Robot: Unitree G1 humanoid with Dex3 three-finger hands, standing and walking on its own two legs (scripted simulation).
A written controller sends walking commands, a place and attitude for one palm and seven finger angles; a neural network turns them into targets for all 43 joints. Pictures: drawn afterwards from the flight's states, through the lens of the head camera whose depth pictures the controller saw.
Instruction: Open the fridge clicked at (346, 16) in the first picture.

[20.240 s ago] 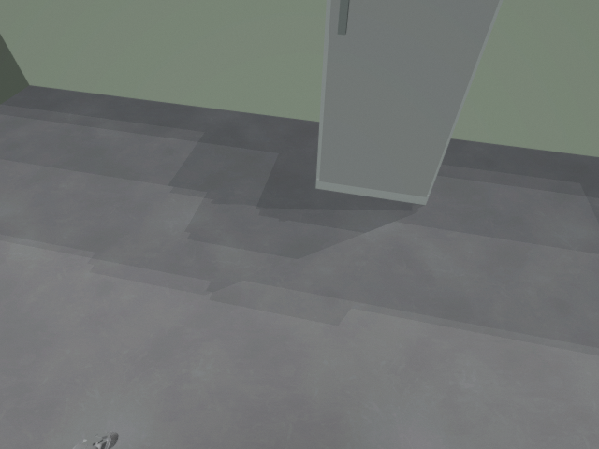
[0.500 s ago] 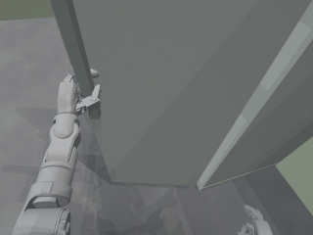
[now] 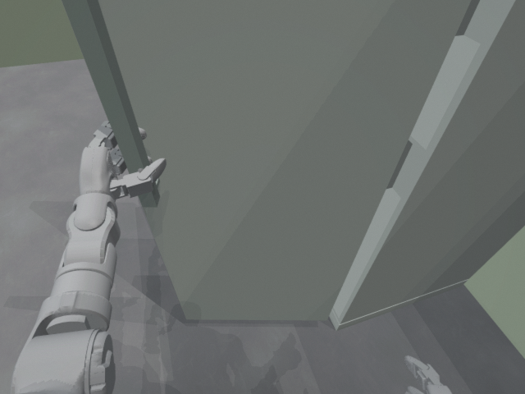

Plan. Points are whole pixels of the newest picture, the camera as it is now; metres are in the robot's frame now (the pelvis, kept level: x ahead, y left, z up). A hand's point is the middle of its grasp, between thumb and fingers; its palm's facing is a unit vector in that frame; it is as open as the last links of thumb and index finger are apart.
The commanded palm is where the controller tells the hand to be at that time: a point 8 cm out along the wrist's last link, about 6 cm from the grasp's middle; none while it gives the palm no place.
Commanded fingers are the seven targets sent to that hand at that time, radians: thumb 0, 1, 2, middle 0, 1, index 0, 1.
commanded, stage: loosen the grip on the handle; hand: left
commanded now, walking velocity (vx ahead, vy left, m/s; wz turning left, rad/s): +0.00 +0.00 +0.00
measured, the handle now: (125, 108) +0.47 +0.21 +0.21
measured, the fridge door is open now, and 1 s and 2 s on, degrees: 72 71 71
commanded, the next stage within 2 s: slip the hand off the handle in 0.38 s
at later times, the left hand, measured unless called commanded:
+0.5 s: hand (139, 175) +0.42 +0.20 +0.12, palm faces +0.18 -0.98 -0.13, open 14.5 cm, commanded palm +0.39 +0.26 +0.12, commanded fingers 0.00 -0.55 0.20 -0.25 -1.15 -0.25 -1.15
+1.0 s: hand (98, 179) +0.41 +0.27 +0.12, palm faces +0.21 -0.97 -0.14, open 14.7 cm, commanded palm +0.38 +0.31 +0.12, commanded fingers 0.00 -0.55 0.20 -0.25 -1.15 -0.25 -1.15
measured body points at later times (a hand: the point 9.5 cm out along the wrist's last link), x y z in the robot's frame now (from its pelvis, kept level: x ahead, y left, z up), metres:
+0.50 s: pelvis +0.02 -0.01 -0.01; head +0.05 -0.01 +0.44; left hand +0.41 +0.26 +0.13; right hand +0.11 -0.27 -0.12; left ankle +0.05 +0.12 -0.73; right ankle +0.02 -0.11 -0.73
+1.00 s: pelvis +0.03 +0.01 -0.01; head +0.06 +0.01 +0.44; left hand +0.40 +0.32 +0.13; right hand +0.14 -0.25 -0.11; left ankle +0.05 +0.12 -0.73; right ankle +0.02 -0.11 -0.73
